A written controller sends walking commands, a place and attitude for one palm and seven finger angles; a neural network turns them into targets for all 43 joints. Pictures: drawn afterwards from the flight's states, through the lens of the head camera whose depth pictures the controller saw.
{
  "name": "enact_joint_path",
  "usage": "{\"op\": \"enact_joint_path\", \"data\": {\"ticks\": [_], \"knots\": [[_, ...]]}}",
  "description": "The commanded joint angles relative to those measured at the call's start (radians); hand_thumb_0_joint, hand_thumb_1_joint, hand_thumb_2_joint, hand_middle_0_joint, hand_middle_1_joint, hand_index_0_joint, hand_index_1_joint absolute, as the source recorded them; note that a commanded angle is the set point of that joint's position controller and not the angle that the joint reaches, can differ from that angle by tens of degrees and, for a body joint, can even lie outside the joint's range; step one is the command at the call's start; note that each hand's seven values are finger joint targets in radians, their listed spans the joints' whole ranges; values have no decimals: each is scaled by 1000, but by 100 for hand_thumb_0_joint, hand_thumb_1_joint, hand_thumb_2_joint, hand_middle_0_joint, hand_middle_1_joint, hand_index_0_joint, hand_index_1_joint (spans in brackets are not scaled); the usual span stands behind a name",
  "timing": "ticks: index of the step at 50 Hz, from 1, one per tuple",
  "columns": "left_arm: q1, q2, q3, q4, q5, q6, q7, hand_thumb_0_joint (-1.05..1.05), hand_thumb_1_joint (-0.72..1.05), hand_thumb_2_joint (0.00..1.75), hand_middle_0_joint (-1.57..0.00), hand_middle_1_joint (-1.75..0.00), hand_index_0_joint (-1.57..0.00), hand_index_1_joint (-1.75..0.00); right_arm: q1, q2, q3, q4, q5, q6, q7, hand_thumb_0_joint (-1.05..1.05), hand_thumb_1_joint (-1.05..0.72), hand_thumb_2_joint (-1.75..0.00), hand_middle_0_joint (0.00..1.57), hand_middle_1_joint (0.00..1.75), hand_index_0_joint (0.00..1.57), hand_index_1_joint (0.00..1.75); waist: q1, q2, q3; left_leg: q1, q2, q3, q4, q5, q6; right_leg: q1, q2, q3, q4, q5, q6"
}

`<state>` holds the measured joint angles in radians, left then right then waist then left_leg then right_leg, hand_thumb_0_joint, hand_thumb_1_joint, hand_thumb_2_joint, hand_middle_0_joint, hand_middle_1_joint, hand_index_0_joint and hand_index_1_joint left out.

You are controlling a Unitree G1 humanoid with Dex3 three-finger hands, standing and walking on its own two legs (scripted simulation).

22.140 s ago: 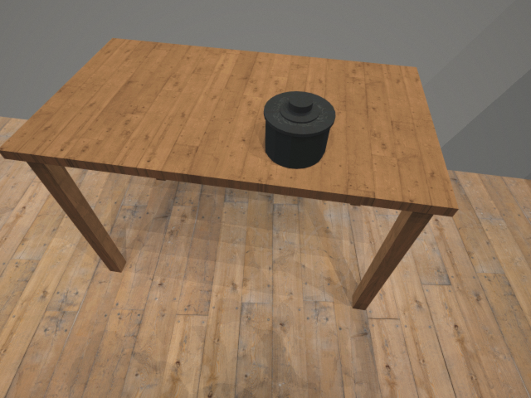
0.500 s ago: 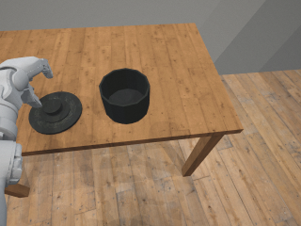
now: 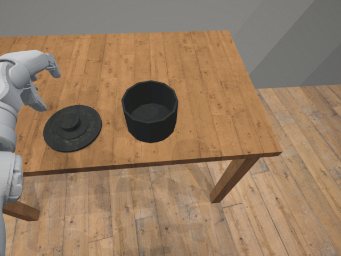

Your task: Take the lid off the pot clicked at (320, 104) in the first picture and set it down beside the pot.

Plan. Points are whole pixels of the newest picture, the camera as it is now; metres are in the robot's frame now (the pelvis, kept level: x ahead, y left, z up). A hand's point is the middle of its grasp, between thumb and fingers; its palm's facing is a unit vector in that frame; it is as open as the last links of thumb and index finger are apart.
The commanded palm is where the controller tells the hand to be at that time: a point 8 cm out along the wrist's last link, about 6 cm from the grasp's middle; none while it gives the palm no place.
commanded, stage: draw the hand back to the body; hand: left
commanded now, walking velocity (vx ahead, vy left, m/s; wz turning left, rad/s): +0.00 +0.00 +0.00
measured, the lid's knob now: (70, 122) +0.48 +0.28 -0.03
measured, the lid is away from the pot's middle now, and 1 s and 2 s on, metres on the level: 0.24 0.24 0.24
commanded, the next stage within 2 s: none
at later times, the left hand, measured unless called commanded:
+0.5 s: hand (27, 105) +0.42 +0.30 +0.11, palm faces -0.32 -0.08 -0.94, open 11.0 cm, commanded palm +0.40 +0.29 +0.18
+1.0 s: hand (46, 104) +0.38 +0.23 +0.16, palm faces +0.35 -0.89 -0.28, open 10.3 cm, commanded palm +0.32 +0.27 +0.18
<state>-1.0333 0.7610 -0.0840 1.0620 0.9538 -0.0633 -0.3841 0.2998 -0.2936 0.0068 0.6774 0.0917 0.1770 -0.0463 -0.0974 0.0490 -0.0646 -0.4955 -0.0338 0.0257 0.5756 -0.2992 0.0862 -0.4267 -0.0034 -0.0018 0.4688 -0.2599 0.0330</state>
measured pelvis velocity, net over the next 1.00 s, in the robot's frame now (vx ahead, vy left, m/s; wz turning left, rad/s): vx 0.01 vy -0.03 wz -0.01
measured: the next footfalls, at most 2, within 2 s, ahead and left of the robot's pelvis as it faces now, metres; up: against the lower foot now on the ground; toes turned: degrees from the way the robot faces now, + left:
none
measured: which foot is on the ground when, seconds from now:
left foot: down 0.00-1.00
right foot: down 0.00-1.00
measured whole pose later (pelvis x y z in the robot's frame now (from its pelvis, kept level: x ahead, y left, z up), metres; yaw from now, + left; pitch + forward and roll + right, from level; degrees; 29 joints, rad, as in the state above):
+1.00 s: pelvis +0.01 -0.03 +0.01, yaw +0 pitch +1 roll -1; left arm -0.31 0.43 0.29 0.33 -0.05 -0.08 0.06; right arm 0.26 -0.26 0.03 0.64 0.05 0.01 -0.04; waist -0.02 0.04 0.01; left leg -0.18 -0.01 0.03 0.44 -0.29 0.04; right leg -0.13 0.02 0.01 0.37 -0.26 0.00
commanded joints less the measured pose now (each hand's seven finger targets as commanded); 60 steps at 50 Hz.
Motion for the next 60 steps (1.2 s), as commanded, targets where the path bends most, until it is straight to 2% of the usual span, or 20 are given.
{"op": "enact_joint_path", "data": {"ticks": [1, 4, 8, 12, 18, 21, 24, 28, 29, 31, 33, 34, 39, 41, 43, 45, 50, 53, 57, 60], "knots": [[-485, 231, 47, -221, 3, -11, 28, 0, 0, 62, -34, -88, -34, -88, 95, -166, -63, -67, -9, -15, -12, 0, -90, -90, 20, 30, 20, 30, -24, 58, -418, 430, 32, -72, -3, 574, -10, -11, 59, -54, -18, 309, -72], [-553, 374, 153, -324, 5, -36, 41, 0, 0, 62, -34, -88, -34, -88, 102, -168, -64, -77, -17, -16, -20, 0, -90, -90, 20, 30, 20, 30, -10, 97, -516, 478, 34, -81, -9, 621, -10, 44, 56, -45, -16, 339, -73], [-344, 309, 159, -252, -6, -53, 52, 0, 0, 62, -34, -88, -34, -88, 79, -154, -64, -94, -20, -18, -7, 0, -90, -90, 20, 30, 20, 30, 14, 100, -452, 467, 38, -90, -10, 700, -26, 19, 53, -58, -18, 323, -78], [-234, 233, 104, -245, -25, -24, 53, 0, 0, 62, -34, -88, -34, -88, 33, -152, -56, -118, -9, -1, 16, 0, -90, -90, 20, 30, 20, 30, 24, 48, -350, 378, 36, -70, -34, 566, -19, 33, 49, -57, -30, 292, -75], [-260, 371, 236, -529, -46, -38, 68, 0, 0, 62, -34, -88, -34, -88, 2, -152, -64, -162, -18, -5, 12, 0, -90, -90, 20, 30, 20, 30, 35, 87, -482, 513, 38, -107, -40, 709, -17, 101, 43, -50, -43, 338, -76], [-103, 285, 195, -404, -70, -14, 77, 0, 0, 62, -34, -88, -34, -88, -17, -144, -54, -152, -8, -1, 19, 0, -90, -90, 20, 30, 20, 30, 39, 21, -331, 414, 39, -89, -66, 568, -16, 79, 43, -60, -54, 274, -72], [-116, 174, 87, -467, -72, 16, 68, 0, 0, 62, -34, -88, -34, -88, -54, -141, -54, -164, 0, 4, 34, 0, -90, -90, 20, 30, 20, 30, 32, 51, -288, 409, 40, -90, -85, 493, -22, 55, 40, -60, -62, 229, -77], [-135, 240, 147, -712, -74, 19, 62, 0, 0, 62, -34, -88, -34, -88, -90, -136, -59, -205, -6, -7, 40, 0, -90, -90, 20, 30, 20, 30, 44, 106, -417, 533, 36, -122, -63, 622, -31, 93, 38, -52, -64, 269, -83], [-143, -12, 300, -776, -689, -56, 208, 0, 0, 62, -34, -88, -34, -88, 52, -62, -44, -241, -7, -60, 12, 0, -90, -90, 20, 30, 20, 30, 7, 68, -345, 685, 109, -125, -87, 500, -73, 70, 29, -69, -82, 212, -101], [90, -44, 269, -635, -748, -59, 316, 0, 0, 62, -34, -88, -34, -88, -20, -87, -15, -213, -14, -87, -13, 0, -90, -90, 20, 30, 20, 30, 37, -31, -225, 628, 134, -174, -161, 300, -66, 59, 28, -52, -100, 89, -97], [100, -50, 306, -527, -875, -56, 363, 0, 0, 62, -34, -88, -34, -88, -38, -118, -13, -180, -17, -93, -35, 0, -90, -90, 20, 30, 20, 30, 38, -162, -137, 467, 109, -115, -194, 128, -44, 124, 16, -33, -128, 111, -89], [23, -34, 323, -574, -901, -67, 385, 0, 0, 62, -34, -88, -34, -88, -47, -120, -14, -173, -16, -105, -40, 0, -90, -90, 20, 30, 20, 30, 36, -156, -137, 447, 100, -92, -202, 113, -39, 147, 15, -23, -131, 126, -85], [-6, 46, 443, -961, -942, -132, 461, 0, 11, 65, -32, -81, -32, -81, -89, -98, -5, -179, -48, -204, -25, 0, -90, -90, 20, 30, 20, 30, 81, 294, -306, 639, 98, -113, -158, 509, -105, 219, 8, -29, -106, 247, -98], [248, -13, 469, -884, -964, -109, 471, 0, 16, 67, -31, -78, -31, -78, -81, -91, -11, -168, -55, -217, -11, 0, -90, -90, 20, 30, 20, 30, 96, 224, -257, 604, 103, -95, -139, 590, -104, 253, 12, -35, -106, 298, -94], [429, -55, 482, -787, -989, -82, 468, 0, 20, 68, -31, -75, -31, -75, -70, -100, -22, -159, -54, -207, -6, 0, -90, -90, 20, 30, 20, 30, 98, 4, -182, 471, 96, -62, -145, 517, -74, 322, 13, -43, -104, 363, -87], [480, -129, 428, -807, -1009, -72, 454, 0, 25, 69, -30, -72, -30, -72, -96, -103, -26, -171, -46, -205, -6, 0, -90, -90, 20, 30, 20, 30, 91, -67, -128, 416, 89, -29, -148, 441, -53, 319, 12, -38, -101, 388, -78], [373, -26, 494, -1126, -1013, -100, 474, 0, 36, 73, -28, -65, -28, -65, -130, -102, -31, -170, -42, -243, -6, 0, -90, -90, 20, 30, 20, 30, 95, 79, -259, 546, 77, -39, -125, 563, -45, 337, 6, -21, -96, 455, -72], [529, 5, 563, -1083, -1014, -83, 487, 0, 43, 75, -27, -61, -27, -61, -124, -103, -36, -149, -48, -242, -8, 0, -90, -90, 20, 30, 20, 30, 106, -10, -249, 508, 70, -19, -115, 591, -39, 394, 2, -19, -86, 553, -65], [610, -168, 428, -1094, -1035, -66, 470, 0, 52, 78, -26, -55, -26, -55, -163, -88, -35, -157, -37, -245, -8, 0, -90, -90, 20, 30, 20, 30, 93, -23, -151, 477, 58, 6, -128, 475, -31, 342, 1, -21, -101, 519, -57], [636, -120, 474, -1173, -1037, -73, 478, 0, 59, 80, -25, -50, -25, -50, -180, -86, -32, -162, -37, -252, -8, 0, -90, -90, 20, 30, 20, 30, 102, 19, -170, 490, 51, 3, -137, 446, -31, 358, 0, -18, -107, 496, -58]]}}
